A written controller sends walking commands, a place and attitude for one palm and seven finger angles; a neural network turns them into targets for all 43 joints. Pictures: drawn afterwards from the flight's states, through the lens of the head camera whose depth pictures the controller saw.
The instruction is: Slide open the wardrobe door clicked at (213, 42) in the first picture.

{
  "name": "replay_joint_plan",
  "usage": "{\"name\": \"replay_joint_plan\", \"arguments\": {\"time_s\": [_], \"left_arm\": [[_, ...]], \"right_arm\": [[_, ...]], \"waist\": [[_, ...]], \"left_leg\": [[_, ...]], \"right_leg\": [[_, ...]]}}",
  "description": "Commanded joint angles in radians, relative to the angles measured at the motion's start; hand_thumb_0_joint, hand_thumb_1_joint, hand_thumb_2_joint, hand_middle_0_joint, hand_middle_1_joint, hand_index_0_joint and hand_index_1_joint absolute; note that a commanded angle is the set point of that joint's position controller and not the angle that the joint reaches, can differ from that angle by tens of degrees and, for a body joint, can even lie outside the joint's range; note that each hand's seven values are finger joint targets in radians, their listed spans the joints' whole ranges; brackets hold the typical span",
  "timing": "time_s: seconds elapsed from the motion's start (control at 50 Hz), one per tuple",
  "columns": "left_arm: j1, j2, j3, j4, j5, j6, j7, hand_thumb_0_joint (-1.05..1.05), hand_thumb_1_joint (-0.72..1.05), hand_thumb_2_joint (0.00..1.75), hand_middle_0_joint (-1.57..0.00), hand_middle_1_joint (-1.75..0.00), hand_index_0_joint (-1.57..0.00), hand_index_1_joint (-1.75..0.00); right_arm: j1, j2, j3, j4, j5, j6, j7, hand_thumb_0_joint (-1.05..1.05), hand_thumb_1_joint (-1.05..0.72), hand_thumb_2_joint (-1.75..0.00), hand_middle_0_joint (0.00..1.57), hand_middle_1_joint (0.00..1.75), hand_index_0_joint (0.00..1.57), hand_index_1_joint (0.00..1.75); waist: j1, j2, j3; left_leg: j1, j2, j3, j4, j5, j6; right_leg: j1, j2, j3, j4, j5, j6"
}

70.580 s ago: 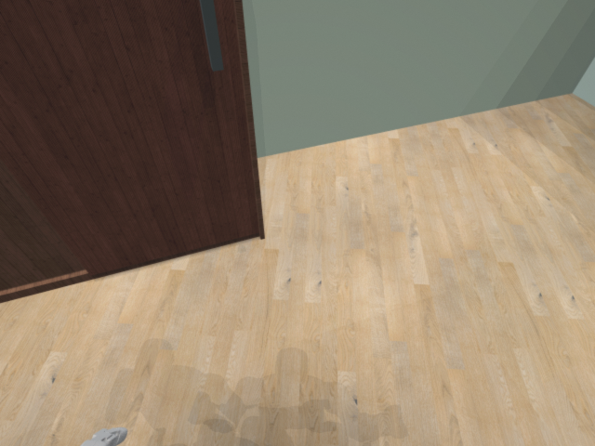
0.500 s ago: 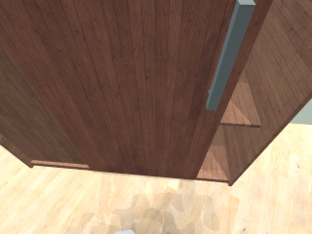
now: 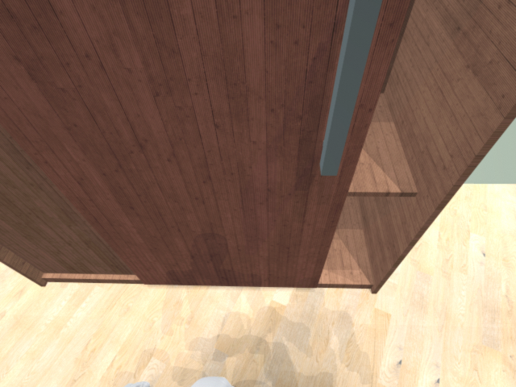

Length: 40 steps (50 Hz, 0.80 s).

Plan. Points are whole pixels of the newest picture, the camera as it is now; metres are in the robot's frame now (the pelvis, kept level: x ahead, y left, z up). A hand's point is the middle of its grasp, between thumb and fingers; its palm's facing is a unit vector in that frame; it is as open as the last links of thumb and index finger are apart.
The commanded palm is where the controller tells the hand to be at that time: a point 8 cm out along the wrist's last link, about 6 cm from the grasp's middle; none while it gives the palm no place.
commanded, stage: come to a stop and stand still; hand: right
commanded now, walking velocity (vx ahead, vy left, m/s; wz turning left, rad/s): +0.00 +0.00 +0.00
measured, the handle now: (340, 92) +0.49 -0.11 +0.19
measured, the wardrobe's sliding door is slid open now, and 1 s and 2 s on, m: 0.22 0.22 0.22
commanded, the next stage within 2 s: look again from close up in 1.52 s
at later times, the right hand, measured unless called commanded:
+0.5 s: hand out of the picture +0.00 -0.16 -0.17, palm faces -0.05 +0.98 -0.20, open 7.3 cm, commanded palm none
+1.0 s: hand out of the picture +0.02 -0.19 -0.17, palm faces -0.05 +0.97 -0.24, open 7.4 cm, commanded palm none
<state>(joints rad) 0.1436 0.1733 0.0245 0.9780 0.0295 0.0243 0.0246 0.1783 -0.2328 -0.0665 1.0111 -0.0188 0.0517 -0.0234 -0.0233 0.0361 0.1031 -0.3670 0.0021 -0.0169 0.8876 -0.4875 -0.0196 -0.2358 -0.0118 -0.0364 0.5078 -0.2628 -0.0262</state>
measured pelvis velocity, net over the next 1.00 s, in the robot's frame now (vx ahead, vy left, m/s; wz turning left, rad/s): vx -0.01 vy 0.00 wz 0.05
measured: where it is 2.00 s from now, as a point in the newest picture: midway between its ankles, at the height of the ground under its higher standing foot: outside the picture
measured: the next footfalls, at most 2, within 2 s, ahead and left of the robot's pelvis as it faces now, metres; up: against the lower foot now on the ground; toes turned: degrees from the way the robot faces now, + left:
left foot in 0.10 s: +0.01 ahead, +0.13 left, +0.00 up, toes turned +0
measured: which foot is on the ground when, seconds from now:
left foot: up 0.00-0.08, down 0.10-1.00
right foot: down 0.00-1.00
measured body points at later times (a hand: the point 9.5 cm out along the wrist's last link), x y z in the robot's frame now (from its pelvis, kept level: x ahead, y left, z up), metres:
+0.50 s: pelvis -0.02 +0.01 +0.01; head -0.02 +0.01 +0.46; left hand -0.07 +0.23 -0.16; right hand +0.01 -0.22 -0.15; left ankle -0.03 +0.13 -0.74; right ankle +0.01 -0.11 -0.74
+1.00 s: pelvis -0.01 +0.00 +0.00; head -0.01 +0.01 +0.45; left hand +0.02 +0.25 -0.15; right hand +0.02 -0.24 -0.15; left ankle -0.03 +0.13 -0.74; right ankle +0.00 -0.11 -0.74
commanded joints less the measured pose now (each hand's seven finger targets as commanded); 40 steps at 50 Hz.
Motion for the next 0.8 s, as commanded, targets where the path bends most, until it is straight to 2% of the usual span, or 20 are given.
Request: {"name": "replay_joint_plan", "arguments": {"time_s": [0.0, 0.02, 0.04, 0.06, 0.08, 0.1, 0.12, 0.14, 0.16, 0.22, 0.24, 0.42, 0.44, 0.46, 0.48, 0.5, 0.58, 0.68, 0.7, 0.78], "left_arm": [[0.068, 0.169, 0.036, -0.013, -0.006, -0.022, 0.018, 0.00, 0.90, 0.90, -0.20, -0.30, -0.20, -0.30], [0.066, 0.162, 0.034, -0.003, -0.009, -0.022, 0.016, 0.00, 0.90, 0.90, -0.20, -0.30, -0.20, -0.30], [0.054, 0.152, 0.031, 0.000, -0.017, -0.023, 0.014, 0.00, 0.90, 0.90, -0.20, -0.30, -0.20, -0.30], [0.062, 0.118, 0.028, 0.001, -0.027, -0.024, 0.009, 0.00, 0.90, 0.90, -0.20, -0.30, -0.20, -0.30], [0.074, 0.094, 0.021, 0.001, -0.032, -0.019, 0.001, 0.00, 0.90, 0.90, -0.20, -0.30, -0.20, -0.30], [0.098, 0.086, 0.018, 0.018, -0.028, -0.015, -0.009, 0.00, 0.90, 0.90, -0.20, -0.30, -0.20, -0.30], [0.099, 0.078, 0.014, 0.039, -0.019, -0.014, -0.006, 0.00, 0.90, 0.90, -0.20, -0.30, -0.20, -0.30], [0.101, 0.088, 0.015, 0.050, -0.019, -0.015, -0.004, 0.00, 0.90, 0.90, -0.20, -0.30, -0.20, -0.30], [0.108, 0.091, 0.016, 0.065, -0.019, -0.019, -0.004, 0.00, 0.90, 0.90, -0.20, -0.30, -0.20, -0.30], [0.109, 0.091, 0.005, 0.103, -0.019, -0.027, -0.003, 0.00, 0.90, 0.90, -0.20, -0.30, -0.20, -0.30], [0.112, 0.086, 0.002, 0.112, -0.017, -0.026, -0.001, 0.00, 0.90, 0.90, -0.20, -0.30, -0.20, -0.30], [0.183, 0.074, -0.007, 0.159, -0.015, -0.032, 0.005, 0.00, 0.90, 0.90, -0.20, -0.30, -0.20, -0.30], [0.100, 0.111, -0.011, 0.085, -0.021, -0.058, -0.008, 0.00, 0.90, 0.90, -0.20, -0.30, -0.20, -0.30], [0.168, 0.066, -0.012, 0.061, -0.017, -0.042, -0.013, 0.00, 0.90, 0.90, -0.20, -0.30, -0.20, -0.30], [0.201, 0.078, -0.008, 0.064, -0.012, -0.041, -0.016, 0.00, 0.90, 0.90, -0.20, -0.30, -0.20, -0.30], [0.217, 0.073, -0.009, 0.052, -0.004, -0.049, -0.018, 0.00, 0.90, 0.90, -0.20, -0.30, -0.20, -0.30], [0.210, 0.094, -0.003, 0.027, -0.009, -0.048, -0.012, 0.00, 0.90, 0.90, -0.20, -0.30, -0.20, -0.30], [0.196, 0.120, 0.001, 0.027, -0.011, -0.057, -0.009, 0.00, 0.90, 0.90, -0.20, -0.30, -0.20, -0.30], [0.192, 0.124, 0.002, 0.029, -0.011, -0.060, -0.008, 0.00, 0.90, 0.90, -0.20, -0.30, -0.20, -0.30], [0.163, 0.140, 0.006, 0.032, -0.015, -0.065, -0.006, 0.00, 0.90, 0.90, -0.20, -0.30, -0.20, -0.30]], "right_arm": [[0.057, -0.038, 0.012, -0.043, 0.005, -0.028, 0.000, 0.00, -0.90, -0.90, 0.20, 0.30, 0.20, 0.30], [0.084, -0.032, 0.014, -0.028, 0.005, -0.032, 0.000, 0.00, -0.90, -0.90, 0.20, 0.30, 0.20, 0.30], [0.122, -0.038, 0.018, -0.010, 0.003, -0.040, -0.003, 0.00, -0.90, -0.90, 0.20, 0.30, 0.20, 0.30], [0.120, -0.070, 0.020, 0.001, -0.003, -0.052, -0.009, 0.00, -0.90, -0.90, 0.20, 0.30, 0.20, 0.30], [0.082, -0.106, 0.024, 0.002, -0.002, -0.058, -0.009, 0.00, -0.90, -0.90, 0.20, 0.30, 0.20, 0.30], [0.045, -0.129, 0.025, -0.006, -0.001, -0.056, -0.006, 0.00, -0.90, -0.90, 0.20, 0.30, 0.20, 0.30], [0.038, -0.111, 0.029, 0.008, -0.001, -0.065, -0.004, 0.00, -0.90, -0.90, 0.20, 0.30, 0.20, 0.30], [0.038, -0.092, 0.035, 0.020, 0.002, -0.069, -0.006, 0.00, -0.90, -0.90, 0.20, 0.30, 0.20, 0.30], [0.038, -0.078, 0.039, 0.029, 0.003, -0.070, -0.006, 0.00, -0.90, -0.90, 0.20, 0.30, 0.20, 0.30], [0.056, -0.062, 0.044, 0.052, 0.007, -0.066, -0.007, 0.00, -0.90, -0.90, 0.20, 0.30, 0.20, 0.30], [0.062, -0.055, 0.044, 0.062, 0.008, -0.063, -0.007, 0.00, -0.90, -0.90, 0.20, 0.30, 0.20, 0.30], [0.105, -0.042, 0.046, 0.093, 0.012, -0.062, -0.009, 0.00, -0.90, -0.90, 0.20, 0.30, 0.20, 0.30], [0.179, -0.038, 0.063, 0.101, -0.006, -0.096, -0.053, 0.00, -0.90, -0.90, 0.20, 0.30, 0.20, 0.30], [0.127, -0.096, 0.053, 0.049, 0.008, -0.096, -0.043, 0.00, -0.90, -0.90, 0.20, 0.30, 0.20, 0.30], [0.106, -0.088, 0.056, 0.031, 0.006, -0.092, -0.035, 0.00, -0.90, -0.90, 0.20, 0.30, 0.20, 0.30], [0.106, -0.077, 0.055, 0.017, 0.004, -0.097, -0.029, 0.00, -0.90, -0.90, 0.20, 0.30, 0.20, 0.30], [0.132, -0.048, 0.063, 0.017, 0.005, -0.085, -0.020, 0.00, -0.90, -0.90, 0.20, 0.30, 0.20, 0.30], [0.139, -0.047, 0.062, 0.011, 0.003, -0.082, -0.017, 0.00, -0.90, -0.90, 0.20, 0.30, 0.20, 0.30], [0.140, -0.054, 0.060, 0.009, 0.001, -0.083, -0.017, 0.00, -0.90, -0.90, 0.20, 0.30, 0.20, 0.30], [0.136, -0.068, 0.055, 0.010, 0.002, -0.085, -0.016, 0.00, -0.90, -0.90, 0.20, 0.30, 0.20, 0.30]], "waist": [[0.024, -0.192, -0.145], [0.012, -0.166, -0.153], [-0.007, -0.127, -0.156], [0.013, -0.026, -0.133], [0.044, 0.035, -0.095], [0.064, -0.021, -0.064], [0.061, 0.054, -0.090], [0.056, 0.111, -0.094], [0.058, 0.115, -0.084], [0.041, 0.012, -0.050], [0.039, -0.001, -0.031], [0.031, -0.030, -0.034], [0.000, -0.068, -0.001], [0.052, -0.092, -0.047], [0.060, -0.084, -0.050], [0.054, -0.130, -0.077], [0.041, -0.034, -0.026], [0.032, -0.029, -0.008], [0.030, -0.044, -0.019], [0.027, -0.019, -0.032]], "left_leg": [[0.082, 0.009, 0.022, -0.231, 0.060, 0.001], [0.144, 0.008, 0.024, -0.343, 0.151, 0.004], [0.205, 0.020, -0.005, -0.485, 0.295, 0.011], [0.219, 0.091, -0.130, -0.554, 0.422, 0.044], [0.155, 0.197, -0.203, -0.585, 0.414, 0.088], [0.077, 0.210, -0.201, -0.589, 0.333, 0.101], [0.079, 0.160, -0.181, -0.577, 0.366, 0.090], [0.086, 0.143, -0.162, -0.585, 0.362, 0.081], [0.084, 0.131, -0.148, -0.589, 0.348, 0.072], [0.109, 0.100, -0.123, -0.604, 0.281, 0.054], [0.109, 0.094, -0.126, -0.611, 0.251, 0.054], [0.151, 0.083, -0.107, -0.613, 0.257, 0.052], [0.131, 0.137, -0.115, -0.543, 0.588, 0.043], [0.091, 0.155, -0.152, -0.565, 0.222, 0.075], [0.044, 0.117, -0.140, -0.540, 0.048, 0.082], [0.055, 0.101, -0.116, -0.506, 0.115, 0.086], [0.049, 0.061, -0.102, -0.476, 0.069, 0.076], [0.048, 0.052, -0.091, -0.449, 0.136, 0.066], [0.066, 0.051, -0.085, -0.439, 0.176, 0.066], [0.071, 0.060, -0.098, -0.446, 0.232, 0.063]], "right_leg": [[0.148, -0.232, 0.144, -0.122, 0.644, -0.144], [0.126, -0.213, 0.137, -0.108, 0.568, -0.122], [0.101, -0.173, 0.120, -0.067, 0.442, -0.081], [0.045, -0.106, 0.083, -0.036, 0.249, -0.022], [0.034, -0.055, 0.040, -0.058, 0.048, 0.016], [0.083, -0.034, 0.042, -0.098, 0.027, 0.023], [0.118, -0.044, 0.032, -0.090, 0.080, 0.024], [0.131, -0.052, 0.035, -0.092, 0.092, 0.021], [0.138, -0.061, 0.038, -0.112, 0.105, 0.019], [0.118, -0.079, 0.053, -0.168, 0.114, 0.014], [0.104, -0.080, 0.053, -0.182, 0.092, 0.016], [0.085, -0.088, 0.055, -0.211, 0.086, 0.017], [0.012, -0.108, 0.017, 0.001, 0.209, 0.037], [0.026, -0.067, 0.041, -0.047, -0.022, 0.034], [0.009, -0.066, 0.048, -0.051, -0.050, 0.028], [0.012, -0.071, 0.058, -0.057, 0.011, 0.019], [-0.053, -0.085, 0.089, -0.119, -0.086, -0.004], [-0.048, -0.100, 0.106, -0.158, -0.100, -0.014], [-0.041, -0.103, 0.108, -0.158, -0.063, -0.019], [-0.007, -0.103, 0.089, -0.147, -0.013, -0.020]]}}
